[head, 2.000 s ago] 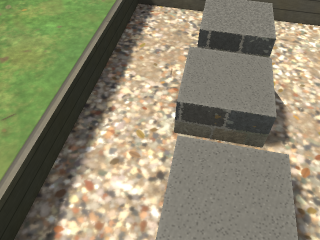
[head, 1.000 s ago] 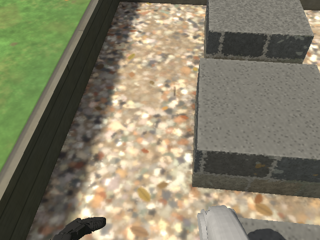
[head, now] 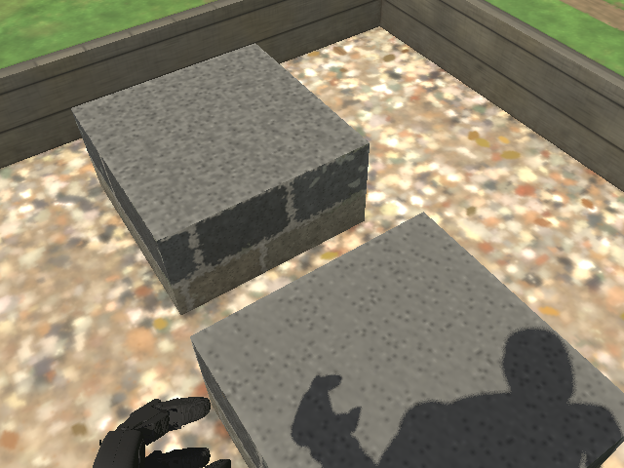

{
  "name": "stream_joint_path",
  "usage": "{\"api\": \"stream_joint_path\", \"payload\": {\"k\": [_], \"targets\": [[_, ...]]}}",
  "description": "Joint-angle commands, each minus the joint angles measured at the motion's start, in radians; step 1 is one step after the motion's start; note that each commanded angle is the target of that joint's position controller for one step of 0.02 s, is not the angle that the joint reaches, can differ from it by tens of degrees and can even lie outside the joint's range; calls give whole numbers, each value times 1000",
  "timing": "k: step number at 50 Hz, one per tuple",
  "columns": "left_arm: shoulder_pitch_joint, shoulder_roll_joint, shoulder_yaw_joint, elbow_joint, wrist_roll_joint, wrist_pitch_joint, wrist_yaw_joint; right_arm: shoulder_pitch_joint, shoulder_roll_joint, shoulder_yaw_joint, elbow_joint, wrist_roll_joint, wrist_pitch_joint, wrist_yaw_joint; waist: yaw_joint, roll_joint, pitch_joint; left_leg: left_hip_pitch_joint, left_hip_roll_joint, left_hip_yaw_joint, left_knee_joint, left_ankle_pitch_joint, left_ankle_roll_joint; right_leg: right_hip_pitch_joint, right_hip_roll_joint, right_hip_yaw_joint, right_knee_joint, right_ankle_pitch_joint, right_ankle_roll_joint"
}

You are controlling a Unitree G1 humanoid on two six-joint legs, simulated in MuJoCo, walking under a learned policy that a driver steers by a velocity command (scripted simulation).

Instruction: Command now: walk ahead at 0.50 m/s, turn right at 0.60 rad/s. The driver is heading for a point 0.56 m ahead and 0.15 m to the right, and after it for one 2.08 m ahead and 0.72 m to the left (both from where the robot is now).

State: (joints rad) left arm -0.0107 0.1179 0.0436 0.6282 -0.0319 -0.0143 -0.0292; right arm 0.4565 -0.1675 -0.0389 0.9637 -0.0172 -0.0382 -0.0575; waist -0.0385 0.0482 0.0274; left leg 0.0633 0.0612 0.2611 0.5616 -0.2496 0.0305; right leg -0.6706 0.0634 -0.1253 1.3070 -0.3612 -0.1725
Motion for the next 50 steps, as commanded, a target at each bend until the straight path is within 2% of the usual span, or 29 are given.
{"api": "stream_joint_path", "payload": {"k": [1, 2, 3, 4, 5, 7, 10, 12, 14, 16, 17, 18, 19, 20, 21, 22, 25, 28, 31, 34, 35, 36, 37, 38, 39, 42, 43, 45, 50], "targets": [[460, 178, 96, 110, -1, -20, 6, -201, -222, -23, -182, 57, -68, 32, 284, -235, -193, -759, 38, -142, 653, 405, 3, 1090, -38, 163, -767, 598, -40], [442, 120, 66, 158, 37, -16, 28, -319, -263, -40, -225, 79, -87, 35, 259, -199, 16, -736, -43, -126, 894, -199, 1, 848, -49, 155, -1091, 589, -11], [352, 111, 30, 169, 83, -42, 35, -356, -162, -21, -287, 111, -99, 33, 179, -138, 112, -858, -60, -169, 1148, -391, 8, 772, -136, 196, -1053, 715, -16], [426, 106, 1, 208, 95, -64, 35, -371, -19, 16, -363, 84, -115, 46, 112, -109, 30, -1025, -83, -191, 1387, -430, 15, 840, -274, 318, -836, 1339, -92], [481, 140, 12, 240, 84, -55, 35, -286, 19, 19, -381, 60, -120, 52, 66, -44, -42, -1171, -91, -234, 1468, -349, -9, 881, -353, 404, -834, 1300, -170], [364, 232, 47, 219, 25, 7, 56, -156, 25, 39, -385, 56, -87, 72, -42, -91, -77, -1272, 18, -343, 1489, -389, -45, 721, -454, 567, -1011, 529, -182], [88, 255, 43, 112, 22, -22, 79, -371, -56, 47, -488, 14, -43, 70, -100, 9, 58, -1077, 78, -296, 1063, -197, -134, 254, -306, 439, -1099, 373, -80], [49, 286, 64, 54, 9, -31, 111, -407, -78, 43, -482, -34, -42, 68, -79, 78, -100, -557, 19, -196, 570, 223, -133, 104, -149, 267, -1037, 552, -15], [182, 318, 80, 70, 9, -4, 117, -426, -65, 30, -458, -7, -19, 30, -32, -79, -231, -365, -90, -182, 316, 380, -142, 311, -160, 295, -948, 810, -13], [6, 295, 70, 27, 24, -11, 101, -89, -195, -34, -353, 42, 23, 16, -214, -257, -363, -129, -65, -216, -51, 577, -102, 508, -116, 241, -588, 1046, 84], [-30, 213, 44, 23, 33, -37, 66, 31, -240, -66, -271, 51, 48, 6, -261, -179, -326, 35, -87, -149, -193, 786, -94, 408, -66, 204, -361, 907, 143], [-75, 89, 1, 39, 43, -42, 42, 152, -248, -49, -187, 24, 56, 5, -268, 145, -284, 212, 135, -371, -139, 1351, -50, 202, 54, 151, 144, -114, 246], [61, 15, -15, 77, 45, -80, 27, 261, -289, -29, -132, -49, 33, 25, -216, 330, -308, 319, 184, -378, 6, 1975, -62, 1, 204, 284, 568, -557, 294], [285, 14, -10, 82, 7, -83, 23, 175, -278, -28, -127, -98, 16, 47, -58, 259, -456, 490, 275, -515, 61, 1930, 28, -184, 198, 407, 666, -531, 282], [250, 93, -7, 76, -2, -71, 25, 27, -260, -45, -161, -61, 10, 57, -42, 84, -440, 559, 242, -494, 44, 1598, 69, -241, 150, 323, 547, -418, 298], [127, 100, -9, 51, -10, -54, 35, -60, -220, -45, -156, -30, 18, 52, -58, 52, -397, 534, 191, -437, 19, 1333, 62, -244, 108, 254, 456, -371, 331], [-150, 55, -37, -76, -43, 11, 41, -128, -109, -16, -131, -10, 73, 16, -49, 175, -256, 248, 104, -368, -141, 1074, 80, 23, 37, 146, 132, -385, 408], [-48, 106, -21, -37, -41, 52, 35, -258, -266, -63, -209, 5, 109, -29, 43, 291, -206, -40, 222, -471, -240, 1218, 201, 327, -46, 171, -306, -346, 367], [-97, 181, 3, 8, -8, 108, 54, -81, -313, -90, -170, 16, 121, -33, -55, 208, -316, -156, 158, -401, -239, 1167, 137, 590, -38, 127, -444, -118, 333], [-144, 179, -1, -11, 42, 166, 57, -164, -254, -74, -220, 40, 98, -17, -29, 174, -182, -467, 121, -428, -341, 148, 80, 723, -55, 116, -711, 53, 230], [-55, 178, 5, 1, 12, 174, 59, -208, -240, -62, -233, 33, 94, -10, 33, 82, -111, -584, 108, -431, -237, -279, 47, 707, -93, 174, -822, 0, 167], [11, 178, -8, 43, -3, 169, 52, -215, -188, -57, -219, -4, 94, -3, 76, -195, -126, -842, 11, -294, 143, -457, -49, 790, -168, 253, -831, -50, 130], [159, 341, 23, 82, 69, 149, 41, -325, -122, -59, -294, 10, 95, -29, 187, -519, -162, -1037, -90, -198, 843, -545, -123, 468, -604, 679, -1139, -406, -85], [33, 370, 25, 122, 79, 122, 24, -339, -126, -67, -314, 52, 83, -52, 118, -469, 90, -1130, -120, -371, 1322, -541, -134, 160, -559, 755, -1225, -615, -108], [-83, 314, 2, 149, 46, 96, 6, -206, -84, -56, -263, 49, 74, -62, -16, -460, 230, -1163, -157, -345, 1502, -394, -98, 45, -430, 533, -1131, -513, 21], [-54, 175, -25, 231, 24, 87, -20, 35, -142, -70, -95, 40, 66, -74, -78, -325, 182, -1056, -195, -277, 1580, -150, -98, 103, -294, 323, -1042, -460, 90], [-28, 131, -27, 230, 31, 73, 1, 31, -175, -73, -95, 8, 56, -55, -80, -277, 149, -975, -184, -286, 1436, -56, -104, 101, -273, 298, -1044, -435, 87], [59, 86, -25, 266, 40, 50, 18, -3, -130, -61, -100, 6, 55, -43, -60, -278, 82, -960, -195, -280, 1317, 22, -95, 227, -267, 250, -1040, -319, 73], [206, 145, -6, 303, 35, -12, 79, -76, -136, -56, -144, 6, 53, -12, -26, -271, 34, -1004, -139, -373, 1061, 84, -68, 493, -382, 399, -1130, -286, -26]]}}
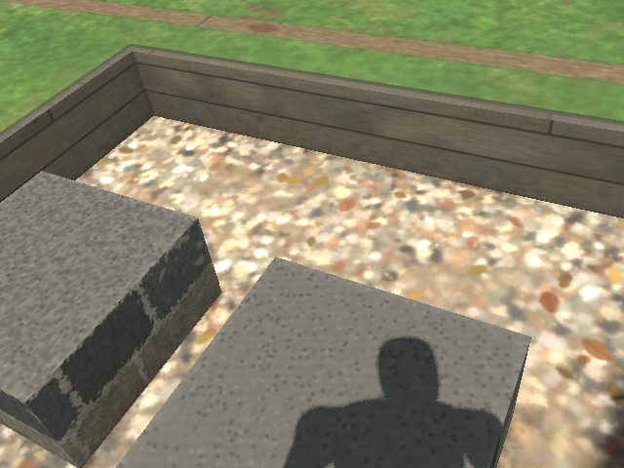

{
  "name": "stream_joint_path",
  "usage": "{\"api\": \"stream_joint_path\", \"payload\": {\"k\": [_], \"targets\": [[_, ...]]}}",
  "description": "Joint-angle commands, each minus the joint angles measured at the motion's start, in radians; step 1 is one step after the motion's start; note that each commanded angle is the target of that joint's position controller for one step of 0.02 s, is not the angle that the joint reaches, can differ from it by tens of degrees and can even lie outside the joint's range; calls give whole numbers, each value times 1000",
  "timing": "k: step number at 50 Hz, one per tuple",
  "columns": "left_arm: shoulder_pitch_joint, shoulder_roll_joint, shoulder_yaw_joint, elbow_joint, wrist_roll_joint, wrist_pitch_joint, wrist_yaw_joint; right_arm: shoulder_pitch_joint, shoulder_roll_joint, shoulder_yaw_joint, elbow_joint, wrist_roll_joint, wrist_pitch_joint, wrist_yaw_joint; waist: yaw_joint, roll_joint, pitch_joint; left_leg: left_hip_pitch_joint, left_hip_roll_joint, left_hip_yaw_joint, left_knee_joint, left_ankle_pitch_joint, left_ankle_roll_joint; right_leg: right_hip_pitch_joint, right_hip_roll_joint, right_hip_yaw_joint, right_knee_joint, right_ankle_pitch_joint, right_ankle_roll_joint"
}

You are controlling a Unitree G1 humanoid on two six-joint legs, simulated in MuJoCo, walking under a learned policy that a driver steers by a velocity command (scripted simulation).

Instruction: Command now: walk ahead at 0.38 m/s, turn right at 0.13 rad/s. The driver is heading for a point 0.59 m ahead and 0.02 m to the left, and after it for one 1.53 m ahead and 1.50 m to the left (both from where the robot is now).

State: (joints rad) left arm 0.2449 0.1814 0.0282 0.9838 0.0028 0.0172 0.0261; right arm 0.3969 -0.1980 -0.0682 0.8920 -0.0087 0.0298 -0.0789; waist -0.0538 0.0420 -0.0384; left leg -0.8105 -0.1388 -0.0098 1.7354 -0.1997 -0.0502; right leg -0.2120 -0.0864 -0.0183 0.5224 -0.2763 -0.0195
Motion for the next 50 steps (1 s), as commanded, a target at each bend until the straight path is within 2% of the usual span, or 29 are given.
{"api": "stream_joint_path", "payload": {"k": [1, 5, 7, 9, 10, 11, 12, 13, 14, 15, 18, 24, 27, 30, 31, 32, 33, 34, 35, 36, 37, 38, 39, 41, 43, 44, 45, 47, 50], "targets": [[-55, 106, 16, -66, -1, -55, 35, -32, -119, -30, -80, -4, -22, 15, -19, -238, 104, -91, 91, -123, -262, 51, 15, 38, -247, 306, -368, -351, -179], [-83, 178, 38, -118, -22, -56, 56, -77, -25, 7, -79, 6, -18, 41, -27, -240, 55, 359, 165, 29, -777, -67, 37, -143, -192, 187, -390, -264, -136], [-34, 191, 43, -121, -37, -57, 52, -32, -35, 6, -63, 16, -18, 46, -14, -228, 89, 497, 171, 53, -913, -206, 75, -211, -194, 207, -372, -287, -159], [-32, 167, 33, -135, -52, -47, 40, 68, -37, 0, -10, 24, -31, 51, -37, -122, 121, 623, 155, 111, -1205, -123, 131, -244, -155, 197, -239, -340, -154], [-6, 117, 14, -133, -38, -36, 34, 64, -35, -1, 9, 31, -35, 56, -19, -25, 154, 646, 137, 103, -1375, -81, 136, -251, -93, 140, -72, -282, -134], [32, 50, -3, -130, -20, -35, 16, 102, -41, 5, 32, 22, -46, 67, 2, 138, 83, 761, 199, -25, -1384, 12, 138, -332, -8, 36, 240, -255, -84], [89, -35, -18, -148, 5, -48, -5, 156, -116, 7, 21, 18, -57, 73, 60, 381, 9, 855, 403, -303, -1319, 329, 187, -555, 99, -57, 667, -399, -1], [93, 63, 18, -133, -48, -57, 3, 279, -201, -18, 37, -15, -86, 93, -22, 413, -26, 741, 561, -617, -1528, -204, 395, -599, 118, 100, 900, -334, -11], [-20, 101, 33, -167, -76, -54, 1, 212, -172, -13, 48, -8, -95, 96, -8, 273, 122, 709, 532, -615, -1586, -626, 380, -796, 60, 116, 1082, -255, -24], [-107, 57, 24, -189, -80, -53, 0, 103, -133, 4, 34, -1, -90, 93, 6, 203, 220, 666, 493, -554, -1580, -645, 330, -925, 42, 102, 1199, -190, -26], [-71, -10, 10, -165, -39, -65, -14, 108, -48, 42, 65, -6, -73, 93, 34, 33, 166, 685, 414, -411, -1520, -453, 283, -1020, 24, 49, 1431, -107, -31], [-99, -114, -51, -239, -74, -74, -8, 228, -13, 68, 179, 2, -42, 68, 20, 27, 203, 759, 470, -326, -1533, -313, 290, -1376, 68, 107, 1952, -232, -18], [-150, -112, -71, -290, -58, -76, -2, 198, -8, 78, 180, 8, -43, 58, 39, -6, 246, 742, 473, -254, -1534, -276, 252, -1486, 53, 118, 1960, -212, 5], [-347, -132, -111, -429, -36, -101, -3, 187, -29, 78, 178, 18, -37, 33, 21, 62, 279, 578, 428, -177, -1682, -255, 252, -1373, -18, -38, 1735, -154, 43], [-311, -87, -114, -431, -11, -104, -13, 130, -49, 66, 147, 23, -35, 31, 50, 7, 227, 485, 389, -95, -1763, -187, 250, -1115, -53, -123, 1410, -40, 29], [-404, -119, -132, -482, -13, -110, -16, 225, -66, 57, 175, 62, -30, 26, 1, 70, 189, 497, 425, -123, -1849, -120, 270, -985, -69, -149, 1302, -112, -1], [-349, -91, -125, -452, -21, -104, -23, 184, -54, 63, 160, 69, -24, 27, 19, 32, 152, 494, 398, -33, -1839, 40, 263, -789, -41, -234, 1135, -120, -26], [-343, -129, -129, -466, -30, -93, -30, 221, -152, 45, 186, 86, -20, 30, 63, 185, 61, 485, 431, -19, -1817, 552, 273, -532, 52, -291, 1093, -419, -74], [-266, -52, -96, -476, -50, -90, -33, 310, -116, 63, 211, 76, -26, 34, 114, 151, -55, 623, 407, 37, -1591, 1155, 259, -377, 108, -266, 1014, -550, -138], [-58, 71, -29, -441, -37, -115, -35, 302, -102, 73, 215, 41, -64, 51, 247, 184, -219, 586, 367, 52, -1280, 1861, 217, -175, 47, 104, 957, -506, -259], [202, 225, 20, -344, -9, -109, -29, 185, -179, 47, 183, 66, -91, 66, 353, 36, -357, 543, 297, -30, -1032, 1650, 174, 6, -42, 497, 540, -668, -319], [385, 353, 57, -212, 15, -96, -24, 5, -112, 46, 124, 61, -116, 87, 363, -372, -413, 370, 126, -139, -696, 517, 190, 165, -112, 920, -10, -839, -329], [352, 306, 46, -168, 16, -104, -23, -32, -58, 36, 108, 44, -132, 107, 294, -348, -428, 253, 11, -269, -240, 111, 181, 136, -227, 1224, -219, -832, -279], [202, 85, -14, -113, -12, -110, -54, -303, 23, 45, -64, 47, -144, 116, 190, -133, -95, 26, 56, -236, 5, 68, 271, -169, -185, 884, -83, -686, -157], [64, -129, -67, -46, 22, -109, -77, -345, 83, 75, -154, 45, -128, 114, 57, 14, 36, 26, 108, -221, -36, 136, 316, -420, -125, 527, 140, -543, -117], [-5, -40, -19, -194, -125, -182, -103, 14, 48, 66, 17, -72, -120, 64, -111, -84, 58, 2, 161, -49, 461, -281, 205, -501, -132, 610, 56, -596, -34], [-68, 8, 2, -181, -166, -202, -126, 82, 72, 102, -27, -81, -123, 30, -124, -70, 96, -55, 198, -5, 634, -307, 163, -529, -120, 527, 32, -454, -7], [-110, -21, -1, -215, -126, -217, -158, -52, 101, 132, -126, 6, -141, 21, -110, -6, 99, -137, 277, 0, 533, -229, 130, -462, -37, 211, 58, -133, 73], [7, 14, -7, -266, -83, -199, -127, -241, 24, 120, -173, 87, -142, 82, 26, 58, 57, -152, 267, 78, 20, 65, 47, -307, 42, 7, -23, 4, 125]]}}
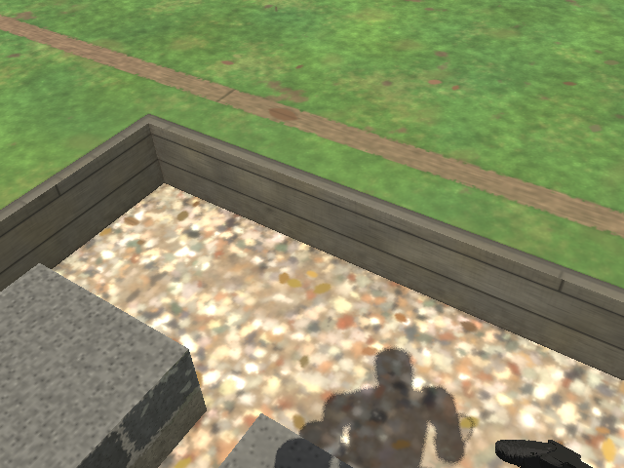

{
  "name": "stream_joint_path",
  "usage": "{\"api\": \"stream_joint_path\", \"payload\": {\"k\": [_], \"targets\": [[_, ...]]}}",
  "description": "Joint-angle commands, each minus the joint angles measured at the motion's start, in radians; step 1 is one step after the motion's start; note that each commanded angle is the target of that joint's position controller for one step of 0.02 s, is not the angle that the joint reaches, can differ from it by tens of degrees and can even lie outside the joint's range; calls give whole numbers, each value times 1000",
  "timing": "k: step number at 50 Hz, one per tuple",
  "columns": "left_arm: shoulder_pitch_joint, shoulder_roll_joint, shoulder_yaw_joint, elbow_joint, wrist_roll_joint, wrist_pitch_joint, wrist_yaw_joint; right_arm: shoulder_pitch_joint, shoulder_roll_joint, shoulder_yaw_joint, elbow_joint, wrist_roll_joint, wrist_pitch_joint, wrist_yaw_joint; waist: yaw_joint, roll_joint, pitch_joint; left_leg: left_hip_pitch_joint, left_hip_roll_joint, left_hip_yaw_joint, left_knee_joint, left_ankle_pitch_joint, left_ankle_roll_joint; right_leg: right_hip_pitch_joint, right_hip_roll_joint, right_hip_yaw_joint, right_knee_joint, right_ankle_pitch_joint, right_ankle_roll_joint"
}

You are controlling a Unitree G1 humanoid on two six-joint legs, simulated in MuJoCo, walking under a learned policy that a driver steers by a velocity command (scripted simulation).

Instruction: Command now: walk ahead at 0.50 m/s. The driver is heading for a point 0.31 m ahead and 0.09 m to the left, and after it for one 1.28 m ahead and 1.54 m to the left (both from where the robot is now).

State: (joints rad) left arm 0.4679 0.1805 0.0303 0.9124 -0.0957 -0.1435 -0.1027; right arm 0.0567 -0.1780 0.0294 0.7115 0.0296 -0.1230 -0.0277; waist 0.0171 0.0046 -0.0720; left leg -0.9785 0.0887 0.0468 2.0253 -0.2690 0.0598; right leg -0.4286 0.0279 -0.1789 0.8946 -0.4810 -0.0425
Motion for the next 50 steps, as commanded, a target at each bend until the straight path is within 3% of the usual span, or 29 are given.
{"api": "stream_joint_path", "payload": {"k": [1, 4, 6, 8, 11, 13, 16, 18, 20, 21, 22, 23, 24, 25, 26, 27, 29, 30, 32, 35, 37, 40, 42, 44, 45, 46, 47, 49, 50], "targets": [[-143, 21, -10, -205, 34, -35, 17, 5, 8, 24, -28, 61, 15, 50, 21, 74, 84, -3, 21, 53, -350, 201, -84, -38, -70, 158, -453, 286, 139], [23, 65, -2, -196, 49, -46, 51, -64, -14, 10, -74, 54, 20, 72, 103, -61, 10, -43, -6, 112, -539, 267, -101, 234, -132, 178, -548, 628, 174], [96, 94, 3, -197, 50, -46, 81, -130, -21, -3, -92, 61, 24, 80, 134, -94, 35, -137, -2, 94, -664, 292, -75, 421, -186, 254, -618, 664, 196], [128, 64, -7, -186, 53, -46, 96, -158, -17, -7, -96, 72, 26, 96, 136, -111, 91, -210, -17, 89, -747, 304, -58, 521, -210, 275, -661, 708, 196], [124, 44, -21, -171, 74, -34, 84, -168, -8, -3, -89, 72, 25, 126, 112, -94, 149, -209, -61, 96, -844, 306, -20, 572, -200, 175, -697, 858, 192], [173, 25, -36, -135, 74, -17, 78, -165, 9, -2, -96, 52, 28, 136, 107, -108, 187, -138, -86, 150, -944, 283, 11, 590, -212, 112, -703, 1112, 185], [198, 3, -55, -93, 77, 9, 74, -179, 46, 3, -125, 50, 30, 140, 86, -119, 223, 89, -136, 220, -1160, 256, 38, 539, -204, 19, -694, 1274, 164], [175, 32, -53, -73, 77, 22, 74, -128, 53, -1, -122, 27, 31, 139, 59, -147, 209, 276, -183, 257, -1261, 224, 64, 517, -199, -39, -647, 1459, 149], [158, 92, -38, -56, 71, 39, 91, -23, -2, -28, -101, -29, 23, 129, 26, -181, 197, 413, -188, 214, -1384, 212, 114, 546, -212, -51, -554, 1665, 123], [120, 115, -34, -59, 73, 48, 103, 95, -48, -53, -60, -51, 13, 127, -27, -170, 157, 514, -176, 180, -1454, 240, 145, 555, -218, -57, -465, 1701, 110], [26, 149, -27, -93, 76, 55, 118, 325, -106, -85, 17, -64, 2, 121, -132, -177, 63, 711, -150, 133, -1597, 352, 161, 531, -184, -73, -331, 1635, 128], [-76, 179, -19, -142, 63, 55, 134, 493, -164, -116, 108, -61, -2, 105, -235, 8, 4, 973, -107, 83, -1824, 571, 156, 384, -72, -121, -21, 1028, 160], [-146, 149, -5, -173, 75, 57, 144, 472, -142, -116, 134, 10, -7, 76, -184, 171, -41, 1269, -51, -13, -1696, 547, 128, 15, 47, -21, 303, -233, 118], [-138, 109, 1, -215, 55, 52, 167, 319, -208, -111, 25, 64, -3, 76, -74, 172, -142, 1359, 93, -127, -1281, 1241, 179, -217, 51, 39, 612, -486, 116], [-90, 134, 3, -250, 54, 49, 157, 185, -123, -79, -75, 64, 8, 91, -32, 42, -299, 1412, 219, -321, -1393, 1344, 391, -370, 51, 90, 647, -390, 137], [-66, 193, 4, -244, 57, 57, 148, 65, -102, -77, -123, 55, 40, 93, -32, 32, -331, 1324, 192, -308, -1504, 1072, 431, -363, 21, 70, 627, -332, 118], [-79, 224, 34, -276, 53, 73, 177, 60, -101, -70, -100, 47, 79, 103, 31, -37, -189, 936, 160, -324, -1606, 750, 336, -154, -25, 84, 445, -254, 69], [-120, 201, 36, -295, 62, 80, 189, 103, -123, -70, -92, 25, 91, 109, 19, -9, -96, 723, 121, -300, -1652, 742, 282, -36, -1, 78, 372, -195, 62], [-169, 136, 24, -350, 87, 65, 225, 102, -170, -72, -111, -15, 88, 119, 47, 44, -83, 548, 33, -247, -1697, 711, 236, 100, 64, 36, 273, -61, 46], [-248, 110, 25, -388, 96, 56, 290, 89, -164, -68, -148, -6, 87, 129, 46, 97, -110, 600, -14, -254, -1683, 676, 216, 118, 92, 21, 131, 40, 43], [-290, 110, 26, -398, 107, 53, 303, 108, -157, -70, -167, 6, 83, 111, 19, 87, -91, 657, 11, -313, -1663, 645, 190, 87, 72, 53, 92, 44, 35], [-359, 114, 17, -429, 103, 43, 275, 115, -166, -78, -176, -4, 81, 67, -8, 70, -36, 714, 46, -453, -1648, 457, 169, 34, 61, 110, -82, 39, -1], [-367, 108, 6, -433, 89, 49, 236, 108, -190, -95, -182, -5, 87, 35, -21, 72, -24, 750, 40, -508, -1648, 311, 148, 51, 78, 113, -244, 73, -23], [-290, 78, -8, -400, 64, 65, 183, 63, -229, -122, -197, -7, 98, -12, 11, 52, -19, 648, -24, -487, -1605, 102, 88, 227, 63, 127, -516, 253, -58], [-273, 98, -7, -387, 55, 77, 171, 86, -212, -126, -185, -5, 102, -34, -15, -16, -11, 526, -118, -393, -1462, -172, 56, 331, -114, 277, -677, 281, -70], [-381, 170, 9, -447, 42, 85, 161, 71, -237, -139, -205, 23, 107, -44, -58, -139, -25, 350, -303, -156, -1132, -432, 59, 354, -458, 602, -726, 415, -107], [-334, 104, -11, -423, 58, 83, 130, 10, -332, -172, -186, 7, 95, -59, -2, -133, -27, 307, -213, -60, -871, -509, 28, 291, -515, 550, -677, 642, -195], [-382, 74, -35, -414, 79, 62, 112, -2, -260, -166, -181, 36, 86, -75, -65, -8, 25, 298, -131, -22, -767, -352, -30, 261, -336, 378, -652, 562, -122], [-436, 54, -39, -424, 90, 54, 128, -7, -221, -155, -176, 45, 104, -69, -77, -34, 23, 296, -118, -10, -758, -319, -49, 270, -272, 317, -659, 496, -111]]}}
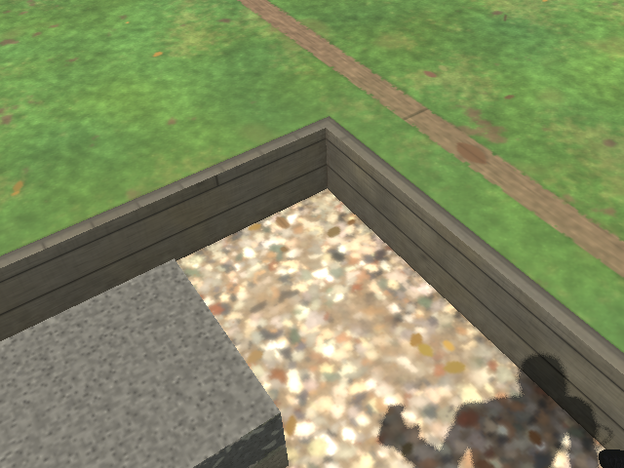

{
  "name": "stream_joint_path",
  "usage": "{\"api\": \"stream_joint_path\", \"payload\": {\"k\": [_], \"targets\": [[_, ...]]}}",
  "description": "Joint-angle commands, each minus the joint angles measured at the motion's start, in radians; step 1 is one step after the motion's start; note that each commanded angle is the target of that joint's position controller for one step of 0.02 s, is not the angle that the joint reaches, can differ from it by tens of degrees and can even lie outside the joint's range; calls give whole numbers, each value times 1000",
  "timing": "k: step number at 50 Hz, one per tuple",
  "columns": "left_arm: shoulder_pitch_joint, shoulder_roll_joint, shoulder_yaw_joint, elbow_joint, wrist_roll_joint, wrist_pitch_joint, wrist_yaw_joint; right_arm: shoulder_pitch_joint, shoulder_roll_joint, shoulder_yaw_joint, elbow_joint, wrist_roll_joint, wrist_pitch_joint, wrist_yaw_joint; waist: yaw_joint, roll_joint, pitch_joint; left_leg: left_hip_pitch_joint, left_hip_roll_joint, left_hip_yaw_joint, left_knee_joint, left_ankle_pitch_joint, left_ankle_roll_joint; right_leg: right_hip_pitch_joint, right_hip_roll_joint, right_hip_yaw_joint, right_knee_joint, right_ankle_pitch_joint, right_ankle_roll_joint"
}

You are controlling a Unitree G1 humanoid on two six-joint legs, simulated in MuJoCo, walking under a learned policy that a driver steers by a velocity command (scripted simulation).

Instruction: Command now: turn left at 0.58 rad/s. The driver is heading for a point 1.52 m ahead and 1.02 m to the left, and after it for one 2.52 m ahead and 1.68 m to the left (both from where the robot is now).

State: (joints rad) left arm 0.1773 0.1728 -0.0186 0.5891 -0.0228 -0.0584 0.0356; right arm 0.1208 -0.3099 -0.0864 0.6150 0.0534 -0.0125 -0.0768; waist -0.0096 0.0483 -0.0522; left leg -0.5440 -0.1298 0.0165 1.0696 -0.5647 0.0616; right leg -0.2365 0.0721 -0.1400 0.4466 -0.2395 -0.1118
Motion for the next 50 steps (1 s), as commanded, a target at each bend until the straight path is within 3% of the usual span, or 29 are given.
{"api": "stream_joint_path", "payload": {"k": [1, 2, 5, 7, 10, 14, 17, 19, 20, 21, 22, 23, 24, 25, 27, 29, 31, 33, 37, 40, 42, 43, 44, 45, 46, 47, 48, 49, 50], "targets": [[-156, 62, 11, -103, 16, -29, 10, -67, -60, -35, -75, 22, 17, -2, -36, -100, -2, -107, 98, 52, 225, -24, -75, 66, -283, 225, -214, 292, -63], [-126, 66, 8, -99, 13, -28, 19, -54, -55, -32, -76, 17, 29, 6, -12, -95, -22, -94, 91, 70, 239, 5, -95, 83, -269, 192, -205, 361, -77], [-46, 108, 13, -70, 33, -31, 18, -80, -24, -14, -119, 10, 53, 13, 34, -117, -64, -131, 94, 91, 150, 54, -126, 212, -267, 130, -163, 462, -90], [15, 139, 24, -41, 27, -33, 17, -110, -3, 2, -151, 13, 61, 27, 60, -136, -58, -146, 106, 102, 52, 71, -139, 263, -288, 115, -162, 429, -97], [55, 163, 34, -13, 14, -28, 19, -135, -7, 12, -179, 8, 60, 43, 71, -153, -37, -111, 128, 120, -48, 76, -139, 240, -327, 99, -174, 370, -120], [70, 180, 44, 13, 10, -28, 12, -116, 7, 27, -184, -7, 61, 53, 61, -164, -16, -36, 145, 137, -166, 92, -105, 172, -371, 83, -162, 299, -127], [56, 206, 60, 27, 1, -24, 20, -36, 27, 38, -168, -14, 67, 64, 36, -170, -25, 69, 152, 133, -295, 118, -63, 132, -382, 62, -115, 270, -101], [6, 224, 73, 21, -5, -13, 30, 61, 48, 43, -129, -22, 70, 73, -9, -132, -38, 219, 129, 153, -506, 293, -39, 71, -347, 8, -26, 227, -46], [20, 225, 82, 37, 9, -4, 36, 117, 54, 45, -102, -31, 60, 74, -19, -72, -63, 348, 126, 133, -635, 448, -36, 24, -299, -54, 81, 151, 5], [20, 161, 67, 38, 18, 8, 36, 126, -11, 28, -97, -37, 34, 55, -16, 114, -121, 519, 285, -85, -721, 470, -47, -140, -166, -184, 390, -201, 34], [-44, 167, 70, -32, -6, 17, 26, 41, -111, 12, -176, -15, 18, 81, 7, 190, -129, 617, 489, -456, -690, 683, 83, -473, -11, -137, 642, -537, 79], [-33, 190, 73, -6, -19, 10, 4, 110, -115, 5, -165, 7, 20, 110, -79, 203, -149, 583, 502, -462, -727, 750, 245, -543, -22, -43, 784, -537, 135], [-54, 225, 89, 6, -25, -6, 2, 105, -103, 15, -154, -2, 30, 112, -58, 150, -95, 564, 443, -380, -718, 712, 270, -577, -59, -30, 826, -469, 172], [-75, 230, 98, 18, -25, -17, 2, 98, -87, 17, -133, -11, 29, 113, -30, 86, -57, 554, 389, -349, -739, 515, 264, -597, -83, -20, 815, -407, 177], [-96, 255, 115, 22, -34, -26, -38, 99, -25, 36, -93, -10, 6, 94, 7, 34, 10, 441, 345, -357, -823, 157, 198, -548, -105, 15, 769, -310, 165], [-85, 227, 110, 26, -17, -41, -62, 118, -22, 40, -70, -35, -27, 89, 27, 18, 6, 411, 315, -376, -859, 37, 177, -514, -95, 16, 703, -241, 143], [-88, 166, 87, 23, -5, -53, -70, 156, -21, 40, -29, -52, -62, 105, 19, 8, 27, 410, 291, -359, -862, 98, 180, -523, -86, 12, 638, -174, 137], [-111, 133, 70, 18, -7, -67, -72, 185, -19, 40, -2, -47, -76, 118, 9, 6, 33, 419, 286, -361, -848, 172, 186, -534, -81, 13, 574, -121, 139], [-157, 110, 59, -1, -12, -85, -91, 234, -44, 36, 15, -30, -80, 137, -32, -2, 58, 380, 272, -380, -832, 225, 183, -469, -69, 5, 435, -64, 130], [-183, 85, 50, -17, -22, -71, -99, 247, -69, 25, 30, -26, -87, 121, -51, 50, 98, 295, 230, -352, -813, 362, 165, -286, -36, -11, 288, -27, 119], [-82, 94, 53, 12, -19, -63, -96, 225, -87, 17, 27, -29, -79, 88, -9, 72, 66, 223, 215, -361, -773, 484, 143, -51, -23, 0, 231, 54, 112], [-15, 104, 58, 27, -15, -55, -93, 192, -89, 14, 14, -30, -77, 78, 36, 62, 72, 201, 209, -387, -734, 485, 127, 33, -34, 26, 148, 83, 101], [36, 111, 58, 33, -4, -46, -83, 167, -86, 11, -10, -33, -77, 68, 65, 31, 40, 184, 188, -374, -684, 634, 102, 146, -8, 5, 143, 105, 98], [113, 139, 68, 42, -7, -46, -75, 139, -55, 19, -21, -27, -87, 77, 108, 16, 33, 152, 148, -353, -547, 491, 68, 223, -114, 110, -16, 54, 76], [186, 231, 85, 45, -2, -46, -55, 123, 17, 37, -45, -2, -100, 94, 104, -125, -47, 71, 50, -187, -248, 152, 36, 357, -372, 339, -78, 6, 85], [249, 225, 92, 57, -1, -52, -69, 216, -64, -1, -48, 28, -94, 107, 78, -349, -98, -187, -33, 7, 26, -130, 54, 486, -537, 688, -185, -21, -46], [222, 192, 86, 62, 0, -54, -87, 308, -119, -23, 7, 43, -89, 107, 34, -307, -85, -239, 97, 54, 231, -96, 43, 440, -510, 700, -216, -211, -64], [193, 154, 75, 43, -1, -68, -97, 270, -122, -27, 33, 36, -89, 100, 30, -146, 19, -233, 156, 52, 315, -2, 28, 297, -463, 610, -226, -254, -34], [155, 129, 68, 46, -3, -91, -101, 237, -78, -11, 48, 21, -86, 93, 4, -52, 80, -205, 197, 17, 356, 105, 14, 186, -432, 498, -234, -141, -6]]}}
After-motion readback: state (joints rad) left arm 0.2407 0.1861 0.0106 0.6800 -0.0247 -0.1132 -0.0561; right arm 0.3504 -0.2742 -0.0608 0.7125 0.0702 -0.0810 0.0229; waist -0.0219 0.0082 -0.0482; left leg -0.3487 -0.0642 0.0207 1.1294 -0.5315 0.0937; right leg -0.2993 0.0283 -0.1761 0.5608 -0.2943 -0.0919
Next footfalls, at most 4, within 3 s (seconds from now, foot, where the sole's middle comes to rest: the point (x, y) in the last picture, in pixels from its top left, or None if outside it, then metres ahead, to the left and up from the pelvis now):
0.42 left None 0.03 0.10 -0.77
0.90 right None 0.24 0.05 -0.77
1.36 left None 0.21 0.20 -0.77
1.78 right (115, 397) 0.74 0.52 -0.77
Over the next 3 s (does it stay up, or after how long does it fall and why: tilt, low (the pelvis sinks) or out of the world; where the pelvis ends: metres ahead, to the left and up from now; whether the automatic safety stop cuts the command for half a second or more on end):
stays up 1.06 0.82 -0.04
